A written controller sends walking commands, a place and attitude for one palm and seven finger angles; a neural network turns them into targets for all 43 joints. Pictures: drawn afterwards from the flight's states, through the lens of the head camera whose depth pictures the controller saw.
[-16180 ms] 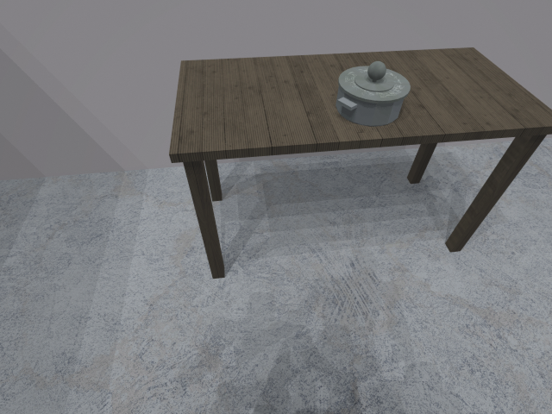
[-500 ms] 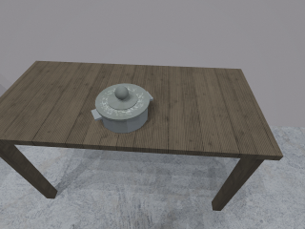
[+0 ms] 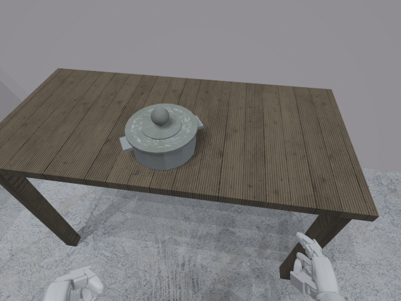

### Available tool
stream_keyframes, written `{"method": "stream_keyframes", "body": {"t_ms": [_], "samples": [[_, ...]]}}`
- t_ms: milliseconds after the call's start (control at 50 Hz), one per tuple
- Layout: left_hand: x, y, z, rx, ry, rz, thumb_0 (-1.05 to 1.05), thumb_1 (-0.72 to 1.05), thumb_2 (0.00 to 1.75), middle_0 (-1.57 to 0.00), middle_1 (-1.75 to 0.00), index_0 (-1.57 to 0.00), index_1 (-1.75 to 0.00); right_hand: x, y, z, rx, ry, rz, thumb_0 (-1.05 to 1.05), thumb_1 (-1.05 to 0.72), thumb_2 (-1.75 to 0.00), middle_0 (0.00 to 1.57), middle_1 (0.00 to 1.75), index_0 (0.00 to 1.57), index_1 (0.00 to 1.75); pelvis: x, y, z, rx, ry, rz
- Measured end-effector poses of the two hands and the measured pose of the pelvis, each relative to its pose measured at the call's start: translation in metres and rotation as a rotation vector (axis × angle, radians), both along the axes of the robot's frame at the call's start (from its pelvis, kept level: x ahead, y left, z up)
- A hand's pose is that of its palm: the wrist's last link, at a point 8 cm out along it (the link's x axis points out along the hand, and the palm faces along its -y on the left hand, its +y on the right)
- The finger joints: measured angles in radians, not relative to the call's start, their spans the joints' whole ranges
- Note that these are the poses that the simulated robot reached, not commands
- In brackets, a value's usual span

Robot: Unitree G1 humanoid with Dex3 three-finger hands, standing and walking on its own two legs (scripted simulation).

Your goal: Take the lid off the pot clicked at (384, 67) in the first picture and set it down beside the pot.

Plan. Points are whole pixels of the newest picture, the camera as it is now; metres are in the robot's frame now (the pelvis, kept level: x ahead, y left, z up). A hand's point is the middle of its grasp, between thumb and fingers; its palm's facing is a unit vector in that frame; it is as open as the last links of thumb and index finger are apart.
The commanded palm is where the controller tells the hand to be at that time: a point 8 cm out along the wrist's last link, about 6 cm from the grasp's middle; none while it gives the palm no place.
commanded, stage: raise the hand higher, near the body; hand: left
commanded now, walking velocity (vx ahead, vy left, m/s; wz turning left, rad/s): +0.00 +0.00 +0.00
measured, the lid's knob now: (160, 116) +0.55 +0.18 +0.05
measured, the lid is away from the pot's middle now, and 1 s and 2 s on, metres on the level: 0.00 0.00 0.00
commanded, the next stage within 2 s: reach forward and open the fingers in 0.86 s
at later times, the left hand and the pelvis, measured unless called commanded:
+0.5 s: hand (84, 266) +0.16 +0.23 +0.02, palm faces +0.24 -0.89 -0.39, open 3.1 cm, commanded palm +0.12 +0.27 +0.06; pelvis +0.03 +0.00 +0.00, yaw -1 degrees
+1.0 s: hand (67, 230) +0.19 +0.24 +0.11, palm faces +0.28 -0.82 -0.50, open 3.1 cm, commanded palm +0.15 +0.28 +0.13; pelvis +0.01 +0.01 +0.01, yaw -2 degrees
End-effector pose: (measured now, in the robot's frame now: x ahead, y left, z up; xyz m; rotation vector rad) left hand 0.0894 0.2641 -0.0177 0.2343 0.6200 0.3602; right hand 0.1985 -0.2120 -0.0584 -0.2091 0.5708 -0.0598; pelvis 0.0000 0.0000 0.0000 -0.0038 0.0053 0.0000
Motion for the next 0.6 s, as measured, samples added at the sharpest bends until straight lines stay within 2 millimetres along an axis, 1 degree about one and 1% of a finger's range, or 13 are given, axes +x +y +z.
{"method": "stream_keyframes", "body": {"t_ms": [60,140,200,260,320,420,500,600], "samples": [[0.008,0.000,0.003,0.010,0.004,-0.007,0.01,0.90,0.90,-1.22,-1.42,-1.22,-1.42,-0.010,0.000,-0.013,0.016,0.063,-0.020,0.01,-0.90,-0.90,0.20,0.30,0.20,0.30,0.005,-0.002,0.000,0.003,0.001,-0.005],[0.020,0.000,0.017,0.039,-0.022,-0.027,0.01,0.90,0.90,-1.26,-1.47,-1.26,-1.46,-0.023,-0.004,-0.025,0.028,0.121,-0.057,0.01,-0.90,-0.90,0.21,0.30,0.20,0.30,0.013,-0.003,0.001,0.006,0.000,-0.015],[0.026,0.001,0.025,0.062,-0.038,-0.044,0.01,0.90,0.90,-1.27,-1.48,-1.27,-1.48,-0.029,-0.009,-0.030,0.032,0.147,-0.086,0.02,-0.90,-0.90,0.21,0.30,0.20,0.30,0.017,-0.003,0.001,0.008,0.001,-0.019],[0.030,0.001,0.033,0.076,-0.049,-0.065,0.01,0.90,0.90,-1.28,-1.49,-1.28,-1.49,-0.029,-0.014,-0.031,0.028,0.153,-0.106,0.02,-0.90,-0.90,0.21,0.30,0.20,0.30,0.020,-0.002,0.002,0.010,0.002,-0.023],[0.034,0.000,0.044,0.091,-0.078,-0.085,0.01,0.90,0.90,-1.28,-1.50,-1.28,-1.49,-0.025,-0.018,-0.028,0.019,0.137,-0.116,0.02,-0.90,-0.90,0.21,0.30,0.20,0.30,0.023,-0.002,0.002,0.010,0.001,-0.027],[0.037,0.005,0.057,0.117,-0.125,-0.090,0.01,0.90,0.90,-1.29,-1.50,-1.29,-1.50,-0.010,-0.019,-0.020,0.009,0.097,-0.115,0.02,-0.90,-0.90,0.20,0.30,0.20,0.30,0.025,0.000,0.003,0.008,-0.004,-0.027],[0.042,0.007,0.069,0.131,-0.177,-0.092,0.01,0.90,0.90,-1.29,-1.50,-1.29,-1.50,0.003,-0.015,-0.011,0.005,0.054,-0.093,0.02,-0.90,-0.90,0.20,0.30,0.20,0.30,0.026,0.002,0.004,0.007,-0.012,-0.025],[0.049,0.008,0.086,0.147,-0.259,-0.104,0.01,0.90,0.90,-1.29,-1.50,-1.29,-1.50,0.015,-0.003,-0.004,0.019,0.014,-0.063,0.02,-0.90,-0.90,0.20,0.30,0.20,0.30,0.026,0.006,0.005,0.006,-0.023,-0.023]]}}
